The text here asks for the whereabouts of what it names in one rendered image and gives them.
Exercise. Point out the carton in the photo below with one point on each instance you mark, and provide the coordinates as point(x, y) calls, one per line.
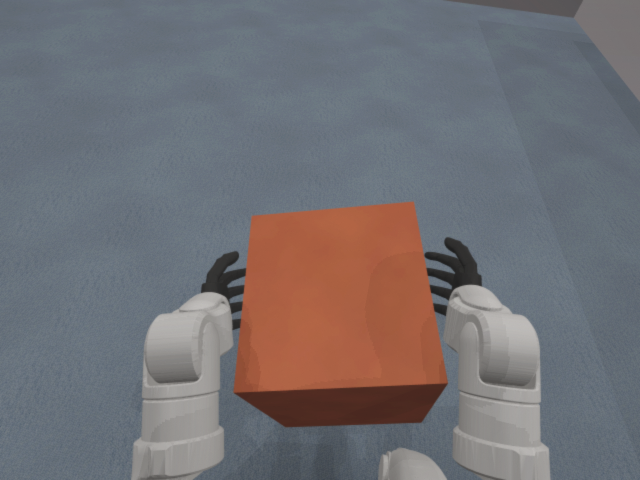
point(338, 325)

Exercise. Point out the robot right forearm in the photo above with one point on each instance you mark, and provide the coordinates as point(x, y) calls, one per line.
point(498, 436)

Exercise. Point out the robot left forearm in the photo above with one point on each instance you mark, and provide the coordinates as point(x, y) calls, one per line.
point(181, 436)

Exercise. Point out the left robot hand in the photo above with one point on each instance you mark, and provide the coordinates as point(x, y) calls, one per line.
point(217, 282)

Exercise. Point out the right robot thigh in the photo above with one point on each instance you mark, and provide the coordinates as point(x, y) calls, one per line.
point(403, 464)

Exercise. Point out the right robot hand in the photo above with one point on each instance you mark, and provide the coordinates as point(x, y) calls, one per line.
point(464, 266)

